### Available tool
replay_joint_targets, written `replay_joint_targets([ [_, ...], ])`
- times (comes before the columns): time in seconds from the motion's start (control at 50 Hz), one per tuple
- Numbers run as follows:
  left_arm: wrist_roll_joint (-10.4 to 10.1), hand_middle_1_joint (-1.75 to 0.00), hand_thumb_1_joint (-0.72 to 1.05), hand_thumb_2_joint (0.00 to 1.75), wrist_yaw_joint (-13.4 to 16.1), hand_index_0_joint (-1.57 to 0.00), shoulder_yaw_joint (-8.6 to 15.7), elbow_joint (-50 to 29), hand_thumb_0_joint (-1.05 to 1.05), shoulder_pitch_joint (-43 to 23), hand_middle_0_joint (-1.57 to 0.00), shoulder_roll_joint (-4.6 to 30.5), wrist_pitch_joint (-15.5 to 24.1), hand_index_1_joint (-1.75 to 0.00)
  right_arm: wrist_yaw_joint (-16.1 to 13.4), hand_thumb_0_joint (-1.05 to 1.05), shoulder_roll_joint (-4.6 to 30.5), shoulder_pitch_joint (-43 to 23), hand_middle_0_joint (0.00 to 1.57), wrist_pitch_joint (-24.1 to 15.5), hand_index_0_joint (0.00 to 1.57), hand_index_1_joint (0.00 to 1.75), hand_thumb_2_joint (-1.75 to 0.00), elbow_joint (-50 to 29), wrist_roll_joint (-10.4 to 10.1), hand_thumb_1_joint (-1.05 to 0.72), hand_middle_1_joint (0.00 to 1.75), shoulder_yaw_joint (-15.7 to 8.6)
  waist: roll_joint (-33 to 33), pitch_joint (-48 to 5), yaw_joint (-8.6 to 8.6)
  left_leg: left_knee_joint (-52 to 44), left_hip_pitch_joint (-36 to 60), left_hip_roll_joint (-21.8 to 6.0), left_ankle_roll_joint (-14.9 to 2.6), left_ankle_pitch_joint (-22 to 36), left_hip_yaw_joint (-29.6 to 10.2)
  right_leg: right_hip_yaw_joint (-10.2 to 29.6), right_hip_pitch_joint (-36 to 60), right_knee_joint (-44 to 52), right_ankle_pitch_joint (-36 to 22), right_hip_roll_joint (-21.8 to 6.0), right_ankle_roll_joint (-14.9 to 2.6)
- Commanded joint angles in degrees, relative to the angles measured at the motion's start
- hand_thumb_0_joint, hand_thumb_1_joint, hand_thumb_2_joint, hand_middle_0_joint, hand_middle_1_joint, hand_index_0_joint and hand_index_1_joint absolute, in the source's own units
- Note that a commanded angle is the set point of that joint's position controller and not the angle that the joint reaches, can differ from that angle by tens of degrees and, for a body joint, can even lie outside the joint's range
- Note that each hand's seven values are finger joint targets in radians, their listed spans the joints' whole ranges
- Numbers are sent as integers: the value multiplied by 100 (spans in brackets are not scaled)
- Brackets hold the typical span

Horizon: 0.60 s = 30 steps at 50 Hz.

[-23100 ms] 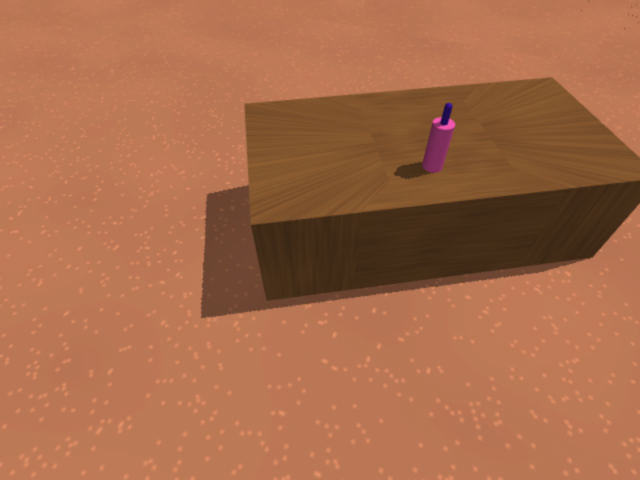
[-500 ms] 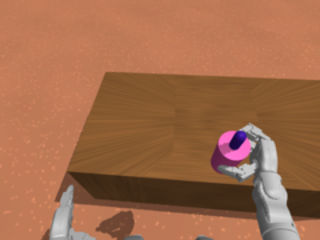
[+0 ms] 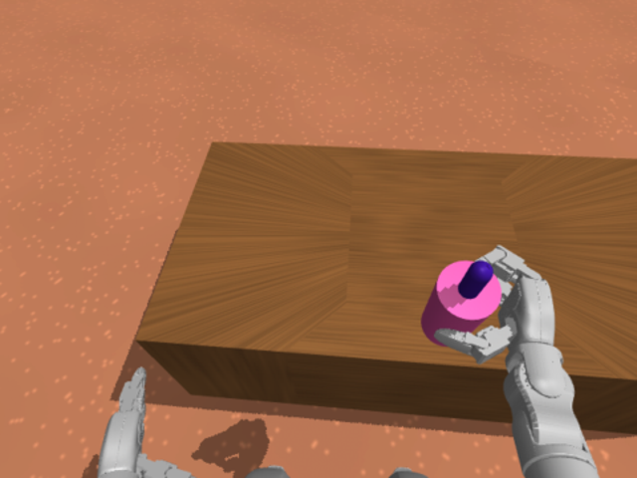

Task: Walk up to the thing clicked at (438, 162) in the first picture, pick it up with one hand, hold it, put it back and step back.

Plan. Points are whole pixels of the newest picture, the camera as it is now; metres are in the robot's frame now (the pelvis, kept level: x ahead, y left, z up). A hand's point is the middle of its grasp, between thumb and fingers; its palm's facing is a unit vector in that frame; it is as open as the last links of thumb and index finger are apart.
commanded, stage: crouch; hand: right
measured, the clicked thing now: (459, 301) +0.32 -0.14 +0.05
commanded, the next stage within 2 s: lower in 1.24 s
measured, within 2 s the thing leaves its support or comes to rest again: neither
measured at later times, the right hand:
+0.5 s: hand (453, 287) +0.40 -0.17 -0.06, palm faces +0.10 +0.99 +0.00, open 10.2 cm
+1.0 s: hand (442, 270) +0.47 -0.18 -0.12, palm faces +0.12 +0.99 +0.00, open 10.2 cm
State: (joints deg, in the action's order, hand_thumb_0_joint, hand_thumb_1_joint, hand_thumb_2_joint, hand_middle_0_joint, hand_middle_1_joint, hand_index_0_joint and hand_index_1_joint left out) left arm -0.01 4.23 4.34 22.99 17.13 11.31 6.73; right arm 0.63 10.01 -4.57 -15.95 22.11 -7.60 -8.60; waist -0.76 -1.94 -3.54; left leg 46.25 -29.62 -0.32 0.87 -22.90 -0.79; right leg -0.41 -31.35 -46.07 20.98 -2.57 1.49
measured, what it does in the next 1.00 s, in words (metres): lowers itself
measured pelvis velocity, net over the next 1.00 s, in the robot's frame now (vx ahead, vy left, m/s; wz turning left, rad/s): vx -0.03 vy -0.01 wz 0.04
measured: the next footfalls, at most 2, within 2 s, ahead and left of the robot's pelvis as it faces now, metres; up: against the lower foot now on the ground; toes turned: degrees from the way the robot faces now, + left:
none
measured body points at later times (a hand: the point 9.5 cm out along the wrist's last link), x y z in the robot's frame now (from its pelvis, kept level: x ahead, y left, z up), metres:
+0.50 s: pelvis -0.02 +0.00 -0.05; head +0.09 -0.04 +0.39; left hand +0.14 +0.26 -0.05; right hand +0.39 -0.23 -0.06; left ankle +0.01 +0.13 -0.70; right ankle +0.02 -0.14 -0.70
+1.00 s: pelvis -0.03 -0.01 -0.10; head +0.13 -0.06 +0.32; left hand +0.13 +0.26 -0.05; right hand +0.46 -0.23 -0.12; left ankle +0.01 +0.13 -0.70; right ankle +0.02 -0.14 -0.70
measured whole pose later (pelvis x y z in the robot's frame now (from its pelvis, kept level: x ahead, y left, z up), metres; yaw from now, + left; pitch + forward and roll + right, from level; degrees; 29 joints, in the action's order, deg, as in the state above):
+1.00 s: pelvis -0.03 -0.01 -0.10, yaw +2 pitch +26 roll +4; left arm 6.6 -2.2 3.1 -8.2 22.8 14.9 4.6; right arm 1.7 27.1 -42.2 -31.4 68.0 1.4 -28.1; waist -1.6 -7.0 -17.4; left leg 73.0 -68.8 2.1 1.4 -30.0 1.1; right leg 2.9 -72.7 -76.7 29.9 -4.6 1.0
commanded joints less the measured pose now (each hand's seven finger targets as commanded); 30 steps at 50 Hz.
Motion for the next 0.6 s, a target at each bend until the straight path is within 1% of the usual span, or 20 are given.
replay_joint_targets([
  [0.0,-17,-5,-56,5,84,-5,273,-813,0,-232,-5,678,346,-5,-29,0,631,-2507,128,-813,136,154,-142,-1734,-288,2,154,-339,249,-1647,-75,-667,165,89,-9,1284,140,-26,1017,590,-813,156,-189],
  [0.04,9,-5,-56,6,98,-5,353,-1132,0,-412,-5,833,389,-5,-20,0,673,-2725,128,-864,136,154,-142,-1541,-254,5,154,-373,135,-1835,-152,-646,172,58,10,1296,69,-40,1017,484,-781,160,-206],
  [0.1,36,-5,-55,5,93,-5,425,-1194,0,-131,-5,875,391,-5,-6,0,836,-3045,127,-983,136,154,-142,-1129,-207,4,154,-557,99,-1977,-260,-478,-81,67,16,1377,72,-10,960,314,-854,153,-213],
  [0.14,71,-5,-55,5,51,-5,284,-1072,0,-51,-5,742,390,-4,24,0,877,-3214,126,-1062,134,152,-140,-638,-182,7,152,-641,50,-1753,-236,-335,-325,73,12,1288,74,-2,660,205,-782,151,-223],
  [0.22,157,-5,-55,5,-37,-5,375,-1610,0,-225,-5,833,485,-4,105,0,1113,-3895,123,-1397,132,150,-138,-225,-114,10,150,-850,212,-2373,-310,20,-515,48,1,1380,-36,14,446,-227,-861,161,-220],
  [0.24,184,-5,-55,5,-33,-5,519,-1521,0,14,-5,938,485,-4,109,0,1252,-3987,122,-1462,130,148,-137,51,-78,12,148,-988,152,-2544,-392,150,-609,81,7,1523,2,38,438,-350,-1021,152,-226],
  [0.28,218,-5,-55,5,-77,-5,408,-1950,0,-78,-5,908,540,-4,137,0,1471,-4486,122,-1643,130,147,-136,21,-26,9,147,-1080,400,-3018,-334,311,-569,66,0,1610,-83,8,362,-574,-1095,171,-219],
  [0.32,256,-5,-55,6,-122,-5,277,-2083,0,155,-5,780,571,-4,192,0,1332,-4435,123,-1732,131,148,-137,750,7,9,148,-1074,368,-2957,-468,503,-847,118,-4,1657,-9,32,61,-763,-1170,163,-217],
  [0.34,271,-5,-56,6,-144,-5,188,-2502,0,-116,-5,795,607,-5,191,0,1465,-4767,122,-1836,131,148,-137,430,6,9,148,-1126,452,-3247,-388,557,-747,122,-16,1611,-25,44,46,-803,-1123,160,-203],
  [0.36,309,-5,-56,6,-139,-5,292,-2293,0,183,-5,829,584,-5,181,0,1665,-5139,123,-1914,131,148,-137,455,66,7,148,-1180,750,-3357,-434,634,-980,119,-33,1527,-48,45,135,-879,-1114,140,-188],
  [0.38,311,-5,-56,6,-166,-5,134,-2488,0,228,-5,773,591,-5,195,0,1708,-5057,124,-1916,132,149,-138,935,102,5,149,-1214,711,-3223,-474,658,-1023,148,-36,1448,-17,40,-19,-904,-1034,139,-180],
  [0.4,332,-5,-56,6,-171,-5,278,-2510,0,331,-5,858,588,-5,207,0,1712,-5201,124,-1971,132,149,-138,930,112,4,149,-1223,751,-3296,-511,721,-1043,142,-32,1484,-39,53,-108,-1004,-1054,138,-182],
  [0.42,342,-5,-56,6,-178,-5,404,-2362,0,510,-5,976,568,-5,202,0,2008,-5219,124,-1997,132,149,-138,1232,117,4,149,-1452,833,-3160,-516,758,-1210,158,-46,1356,-33,65,-285,-1052,-937,142,-175],
  [0.44,356,-5,-56,6,-189,-5,466,-2678,0,448,-5,1080,593,-5,199,0,2134,-5306,125,-2027,133,150,-140,1284,140,4,150,-1580,891,-3512,-575,877,-1241,171,-38,1514,10,93,-143,-1127,-1184,117,-164],
  [0.46,404,-5,-55,6,-195,-5,493,-3078,0,231,-5,1169,617,-5,174,0,2157,-5672,126,-2098,134,151,-140,986,185,4,151,-1508,987,-3921,-597,968,-1245,199,-51,1597,50,126,79,-1195,-1369,89,-155],
  [0.48,449,-5,-55,6,-213,-5,538,-2727,0,582,-5,1142,565,-5,175,0,2083,-5729,126,-2110,134,152,-141,1420,210,2,152,-1471,1180,-3585,-676,1031,-1579,218,-76,1453,92,119,-36,-1246,-1333,78,-135],
  [0.5,448,-5,-55,6,-252,-5,437,-2584,0,732,-5,1024,527,-5,177,0,1899,-5758,127,-2127,135,152,-142,1689,196,-1,152,-1415,1165,-3223,-674,1089,-1836,240,-98,1238,122,142,-291,-1236,-1141,71,-126],
  [0.52,429,-5,-55,6,-257,-5,529,-3026,0,547,-5,1137,569,-5,177,0,1984,-5883,127,-2164,135,152,-141,1473,218,0,152,-1427,1145,-3599,-755,1139,-1803,256,-96,1271,150,197,-122,-1295,-1243,40,-119],
  [0.56,476,-5,-55,6,-261,-5,676,-3048,0,567,-5,1306,526,-5,124,0,2337,-5915,126,-2179,134,151,-141,2057,317,0,151,-1702,1121,-3661,-801,1231,-1857,264,-92,1349,165,197,-296,-1477,-1306,32,-140],
  [0.58,510,-5,-55,5,-282,-5,717,-3093,0,612,-5,1330,501,-5,135,0,2180,-6149,126,-2211,133,151,-140,1880,332,2,151,-1566,1130,-3726,-898,1302,-1971,290,-113,1277,207,241,-391,-1501,-1239,21,-133],
])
